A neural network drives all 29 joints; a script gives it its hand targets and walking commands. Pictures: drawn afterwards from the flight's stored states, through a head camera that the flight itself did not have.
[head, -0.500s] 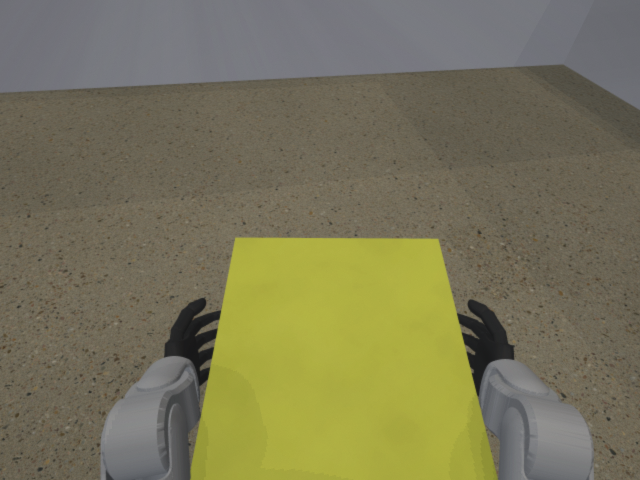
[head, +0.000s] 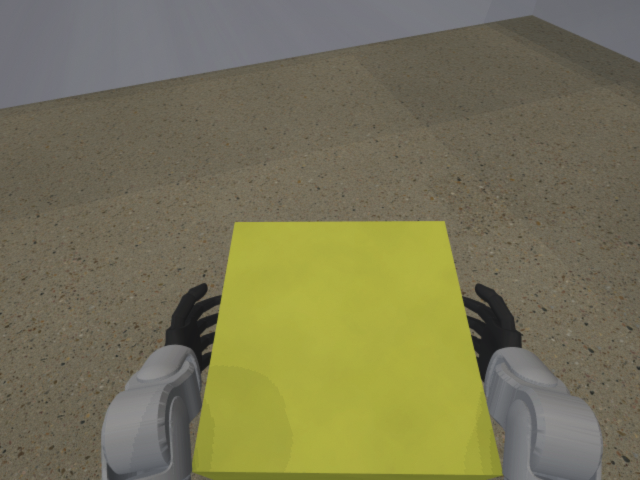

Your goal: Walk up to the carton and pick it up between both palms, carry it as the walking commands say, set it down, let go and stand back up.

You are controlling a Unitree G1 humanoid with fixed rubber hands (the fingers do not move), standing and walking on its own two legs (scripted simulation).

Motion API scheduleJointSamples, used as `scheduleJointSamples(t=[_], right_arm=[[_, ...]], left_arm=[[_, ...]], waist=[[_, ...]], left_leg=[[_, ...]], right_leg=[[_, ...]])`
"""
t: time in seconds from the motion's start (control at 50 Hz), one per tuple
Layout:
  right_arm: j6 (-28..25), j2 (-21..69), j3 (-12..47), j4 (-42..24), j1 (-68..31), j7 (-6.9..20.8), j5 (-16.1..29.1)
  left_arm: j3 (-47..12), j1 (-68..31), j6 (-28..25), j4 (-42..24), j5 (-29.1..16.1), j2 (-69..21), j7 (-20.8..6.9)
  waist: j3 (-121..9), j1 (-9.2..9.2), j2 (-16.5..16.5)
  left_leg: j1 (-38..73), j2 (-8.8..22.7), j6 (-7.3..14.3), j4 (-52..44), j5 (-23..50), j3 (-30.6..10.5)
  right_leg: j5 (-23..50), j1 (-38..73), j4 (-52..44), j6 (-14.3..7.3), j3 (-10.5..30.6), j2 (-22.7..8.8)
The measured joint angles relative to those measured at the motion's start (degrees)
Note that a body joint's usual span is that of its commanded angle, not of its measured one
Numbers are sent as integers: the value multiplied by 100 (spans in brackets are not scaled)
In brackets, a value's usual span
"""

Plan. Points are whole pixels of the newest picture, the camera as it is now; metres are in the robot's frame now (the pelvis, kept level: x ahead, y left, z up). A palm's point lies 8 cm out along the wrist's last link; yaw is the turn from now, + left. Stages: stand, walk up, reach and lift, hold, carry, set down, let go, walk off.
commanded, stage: carry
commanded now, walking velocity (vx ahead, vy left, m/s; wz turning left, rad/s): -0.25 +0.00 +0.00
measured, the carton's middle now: (338, 365) +0.28 -0.01 +0.02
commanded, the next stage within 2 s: none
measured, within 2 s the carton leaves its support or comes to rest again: neither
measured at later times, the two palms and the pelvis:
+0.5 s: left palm out of the picture +0.04 +0.19 +0.08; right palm out of the picture +0.08 -0.14 +0.08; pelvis -0.20 +0.00 +0.00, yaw +7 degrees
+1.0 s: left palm out of the picture -0.25 +0.27 +0.05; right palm out of the picture -0.09 -0.02 +0.06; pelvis -0.38 +0.00 +0.00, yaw +26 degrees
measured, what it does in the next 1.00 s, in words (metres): walks backwards, turning left: left foot, then right foot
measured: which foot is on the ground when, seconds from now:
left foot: up 0.00-0.06, down 0.08-0.48, up 0.50-0.80, down 0.82-1.00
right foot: down 0.00-0.08, up 0.10-0.46, down 0.48-0.84, up 0.86-1.00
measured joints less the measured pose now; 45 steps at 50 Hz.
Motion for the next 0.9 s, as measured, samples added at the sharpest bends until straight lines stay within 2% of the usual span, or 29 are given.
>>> scheduleJointSamples(t=[0.04, 0.08, 0.1, 0.12, 0.16, 0.22, 0.26, 0.32, 0.42, 0.48, 0.5, 0.54, 0.56, 0.6, 0.64, 0.7, 0.78, 0.82, 0.84, 0.86, 0.9], right_arm=[[-8, 8, -25, 26, -18, -4, 10], [-23, 15, -23, 72, -22, -2, 11], [-71, 19, 20, 169, 8, 0, -1], [-89, 19, 73, 260, 57, 3, -16], [-74, 12, 139, 345, 165, 11, -31], [-62, 14, 88, 272, 261, 26, 5], [-79, 16, 28, 185, 242, 41, 31], [-105, 15, -29, 78, 172, 64, 34], [-70, 16, -63, 52, 37, 99, -38], [-23, 2, -57, 34, 4, 111, -89], [-20, -21, -68, 61, 8, 113, -88], [22, -8, -73, 91, 150, 113, -82], [38, 8, -55, 84, 215, 108, -75], [43, 12, -1, 24, 265, 84, -32], [42, 6, 24, -49, 197, 49, 27], [65, -28, 50, -110, 25, 11, 51], [89, -71, 20, -94, -109, -13, 72], [100, -65, 11, -60, -134, -16, 71], [59, -2, 9, -5, -131, -18, 59], [-15, 52, 37, 105, -100, -17, 28], [-69, 28, 134, 276, -18, -12, -14]], left_arm=[[-6, -26, 6, 19, 27, -1, -7], [-5, -30, 15, 34, 49, 10, -12], [19, -3, 14, 76, 47, 30, -12], [41, 76, 32, 99, 39, 35, -10], [64, 215, 90, 103, 25, 15, 2], [-3, 241, 129, 68, 9, 5, 39], [-41, 163, 124, 28, -6, 7, 70], [-59, 21, 120, -30, -32, 13, 105], [-20, -132, 129, -5, -35, 1, 119], [-18, -156, 115, 40, -33, -1, 105], [-48, -135, 74, 100, -21, -4, 99], [-120, 20, 60, 175, -1, 2, 90], [-129, 102, 69, 154, -7, 5, 88], [-118, 210, 81, 21, -22, 2, 82], [-85, 217, 73, -118, -30, -2, 72], [-37, 152, 22, -204, -32, -1, 47], [-33, 31, 5, -164, 6, -1, 27], [-28, 19, 16, -141, 25, 0, 22], [2, 9, 21, -133, 22, 32, 17], [60, 32, 18, -88, 6, 49, 11], [144, 126, 37, -6, -5, 6, 4]], waist=[[-51, 28, -66], [-84, 35, -121], [-69, 42, -227], [-64, 70, -242], [-16, 133, -159], [52, 191, -76], [66, 221, -39], [24, 237, 22], [-55, 136, 197], [-41, 102, 264], [16, 110, 328], [58, 52, 251], [100, 17, 195], [204, -42, 139], [285, -86, 97], [286, -121, 41], [208, -99, -48], [170, -93, -77], [165, -92, -179], [184, -62, -244], [298, 57, -187]], left_leg=[[438, -8, 51, -946, 84, 70], [871, 16, 89, -2039, 718, 139], [806, -45, 165, -2077, 972, 140], [718, -30, 248, -1994, 1054, 117], [634, 109, 348, -1939, 1127, 31], [531, 229, 359, -2064, 1375, -153], [397, 256, 357, -2124, 1563, -248], [160, 262, 353, -2217, 1836, -348], [-205, 212, 298, -2531, 2402, -505], [-419, 89, 200, -2682, 2760, -557], [-549, 79, 116, -2472, 2410, -566], [-978, -40, -37, -1130, 987, -285], [-1171, -97, -57, -289, 648, -178], [-1377, -124, -79, 1088, 569, -62], [-1304, -74, -132, 1703, 663, 12], [-806, 38, -158, 1217, 525, 80], [64, 152, -78, -429, 309, 191], [580, 163, -59, -1564, 843, 241], [623, 65, 9, -1822, 911, 231], [455, 4, 109, -1691, 941, 178], [243, 55, 259, -1512, 1043, 17]], right_leg=[[163, -174, -18, 40, -39, -38], [284, -367, 61, 117, -100, -73], [97, -460, 189, 189, -69, -124], [-565, -564, 536, 238, -42, -73], [-1499, -811, 1780, 229, 122, 205], [-1558, -944, 3275, 259, 239, 458], [-1509, -823, 3576, 322, 233, 509], [-1752, -366, 3024, 375, 159, 529], [-2014, 641, 1149, 276, 35, 665], [-1317, 1367, -476, 125, -130, 638], [-825, 1313, -549, 51, -159, 634], [-720, 1113, -294, -56, -209, 435], [-743, 1079, -244, -71, -230, 311], [-730, 1023, -186, -46, -271, 109], [-696, 900, -53, -6, -321, -66], [-652, 631, 175, 35, -444, -289], [-597, 219, 506, 117, -691, -549], [-615, -18, 788, 207, -820, -692], [-660, -182, 1007, 265, -835, -832], [-1193, -365, 1325, 363, -723, -828], [-2147, -740, 2400, 433, -316, -467]])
